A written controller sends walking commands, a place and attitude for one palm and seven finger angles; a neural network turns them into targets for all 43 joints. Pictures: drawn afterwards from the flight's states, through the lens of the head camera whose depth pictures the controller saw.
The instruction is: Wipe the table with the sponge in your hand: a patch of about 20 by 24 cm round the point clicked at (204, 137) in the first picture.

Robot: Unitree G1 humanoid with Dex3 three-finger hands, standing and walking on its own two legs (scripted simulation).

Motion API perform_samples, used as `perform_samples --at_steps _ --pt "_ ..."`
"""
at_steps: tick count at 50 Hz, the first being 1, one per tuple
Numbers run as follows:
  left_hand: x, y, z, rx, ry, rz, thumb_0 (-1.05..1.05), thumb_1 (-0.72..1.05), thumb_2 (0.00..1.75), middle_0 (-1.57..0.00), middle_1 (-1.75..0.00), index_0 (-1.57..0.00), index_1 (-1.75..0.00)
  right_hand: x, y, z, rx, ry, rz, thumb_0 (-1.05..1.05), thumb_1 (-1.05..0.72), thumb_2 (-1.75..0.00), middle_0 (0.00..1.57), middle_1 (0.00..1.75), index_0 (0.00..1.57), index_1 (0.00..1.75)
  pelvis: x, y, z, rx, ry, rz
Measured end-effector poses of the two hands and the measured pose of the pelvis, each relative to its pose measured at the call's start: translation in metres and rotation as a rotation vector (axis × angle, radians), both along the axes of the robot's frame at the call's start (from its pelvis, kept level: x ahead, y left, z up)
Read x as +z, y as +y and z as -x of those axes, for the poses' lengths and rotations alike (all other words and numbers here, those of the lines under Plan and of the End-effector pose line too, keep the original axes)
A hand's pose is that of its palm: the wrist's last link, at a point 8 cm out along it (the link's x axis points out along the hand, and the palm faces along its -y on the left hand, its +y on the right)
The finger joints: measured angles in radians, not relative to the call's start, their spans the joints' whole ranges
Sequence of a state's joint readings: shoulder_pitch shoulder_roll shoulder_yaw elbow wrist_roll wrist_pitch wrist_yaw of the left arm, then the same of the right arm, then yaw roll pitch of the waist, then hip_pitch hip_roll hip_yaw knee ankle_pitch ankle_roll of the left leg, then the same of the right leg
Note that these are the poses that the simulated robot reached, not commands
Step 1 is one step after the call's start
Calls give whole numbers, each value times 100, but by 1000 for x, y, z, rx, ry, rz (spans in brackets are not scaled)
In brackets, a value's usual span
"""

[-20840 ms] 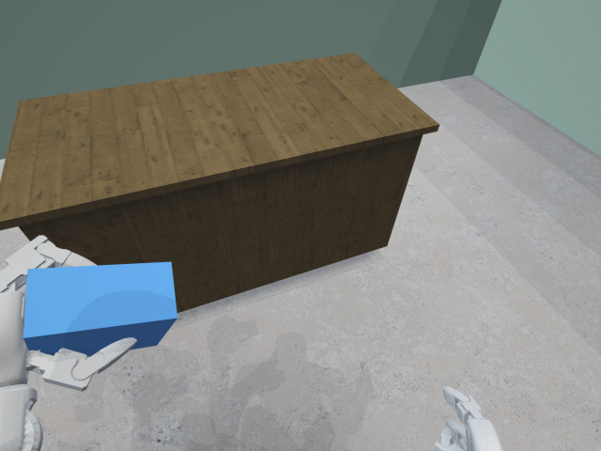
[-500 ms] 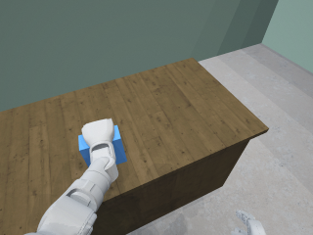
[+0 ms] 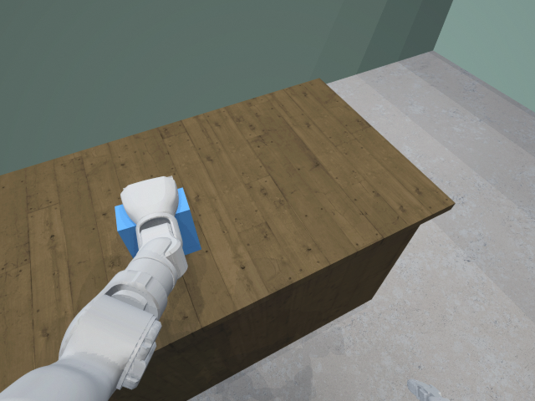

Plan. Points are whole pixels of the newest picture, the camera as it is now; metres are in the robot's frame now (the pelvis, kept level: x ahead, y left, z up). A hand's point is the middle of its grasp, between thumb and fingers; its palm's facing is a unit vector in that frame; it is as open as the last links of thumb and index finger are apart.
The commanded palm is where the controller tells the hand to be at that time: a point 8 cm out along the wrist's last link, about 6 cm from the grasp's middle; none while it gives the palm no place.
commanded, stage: wipe forward along the third lane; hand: left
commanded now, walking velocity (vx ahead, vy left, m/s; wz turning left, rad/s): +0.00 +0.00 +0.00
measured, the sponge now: (163, 235) +0.41 +0.21 -0.04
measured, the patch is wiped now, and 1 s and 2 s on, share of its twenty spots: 0.95 1.00 1.00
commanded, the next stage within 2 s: wipe back along the third lane in 0.52 s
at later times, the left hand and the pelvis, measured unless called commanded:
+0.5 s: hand (151, 195) +0.47 +0.23 +0.00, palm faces -0.11 +0.01 -0.99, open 9.9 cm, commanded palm +0.45 +0.22 +0.03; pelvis +0.01 +0.01 -0.01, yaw +0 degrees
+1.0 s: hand (149, 198) +0.46 +0.23 +0.01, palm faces -0.07 +0.01 -1.00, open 9.9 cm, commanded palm +0.42 +0.21 +0.03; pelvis +0.02 +0.03 +0.00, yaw -1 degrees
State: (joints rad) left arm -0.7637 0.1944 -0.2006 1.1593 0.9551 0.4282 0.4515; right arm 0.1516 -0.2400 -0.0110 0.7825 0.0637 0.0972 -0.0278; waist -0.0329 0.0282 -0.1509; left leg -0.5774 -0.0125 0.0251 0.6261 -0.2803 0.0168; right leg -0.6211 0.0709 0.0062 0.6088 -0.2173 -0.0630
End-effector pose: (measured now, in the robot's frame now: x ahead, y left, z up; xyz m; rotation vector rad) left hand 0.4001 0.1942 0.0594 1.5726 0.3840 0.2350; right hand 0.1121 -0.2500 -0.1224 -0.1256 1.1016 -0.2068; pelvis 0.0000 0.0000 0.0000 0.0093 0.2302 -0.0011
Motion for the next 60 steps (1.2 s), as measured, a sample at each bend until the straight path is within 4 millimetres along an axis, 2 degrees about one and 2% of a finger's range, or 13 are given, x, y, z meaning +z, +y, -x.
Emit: perform_samples --at_steps 12,26,37,41,45,60 --pt "1 10 -22 13 1 -9 1 -49 105 -77 -136 -76 -136 -3 5 13 -9 26 12 1 -91 -90 20 30 20 30 -4 6 1 6 34 8" --pt "1 27 -55 29 12 -7 1 -50 105 -77 -136 -77 -136 -6 2 48 -50 119 37 1 -91 -90 20 30 20 30 -7 14 -6 -2 84 20" --pt "0 35 -61 10 -6 6 0 -50 105 -77 -136 -77 -136 -4 8 60 -70 148 34 1 -91 -90 20 30 20 30 -8 21 -11 -9 94 29" --pt "0 34 -55 -8 -28 -2 0 -49 105 -77 -136 -76 -136 -3 14 53 -63 143 18 1 -91 -90 20 30 20 30 -6 25 -14 -9 84 31" --pt "0 32 -49 -6 -33 0 0 -49 105 -77 -136 -76 -136 -3 22 38 -45 127 1 1 -91 -90 20 30 20 30 -4 28 -17 -6 70 32" --pt "0 19 -27 -31 -39 7 0 -49 105 -76 -137 -75 -137 7 51 -49 64 1 -48 1 -91 -90 20 30 20 30 2 36 -32 8 23 33"
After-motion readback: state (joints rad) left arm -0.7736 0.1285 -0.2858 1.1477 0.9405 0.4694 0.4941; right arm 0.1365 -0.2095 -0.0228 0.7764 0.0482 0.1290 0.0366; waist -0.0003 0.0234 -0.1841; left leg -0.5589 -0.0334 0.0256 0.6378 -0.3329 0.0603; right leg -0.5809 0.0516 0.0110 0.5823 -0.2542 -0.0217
